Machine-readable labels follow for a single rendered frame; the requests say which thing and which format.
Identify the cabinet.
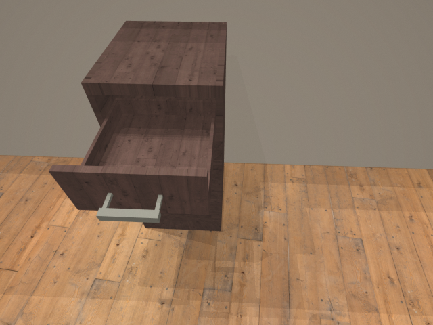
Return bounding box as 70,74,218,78
81,21,227,231

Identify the drawer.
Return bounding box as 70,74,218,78
49,98,216,215

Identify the handle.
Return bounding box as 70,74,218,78
96,193,163,223

